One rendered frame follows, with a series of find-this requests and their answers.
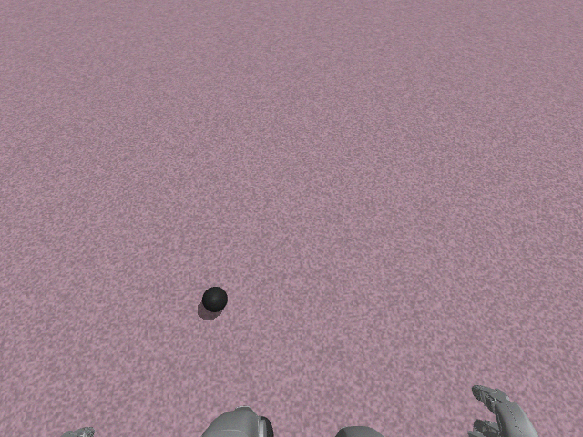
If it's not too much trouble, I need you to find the right robot hand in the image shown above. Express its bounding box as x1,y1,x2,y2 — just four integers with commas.
468,385,538,437

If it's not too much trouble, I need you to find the ball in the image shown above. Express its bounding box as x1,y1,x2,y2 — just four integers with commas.
202,287,228,312

